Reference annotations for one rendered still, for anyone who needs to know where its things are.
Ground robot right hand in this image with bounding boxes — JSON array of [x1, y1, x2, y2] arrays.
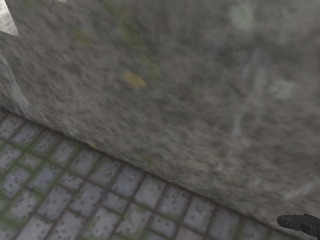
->
[[277, 213, 320, 240]]

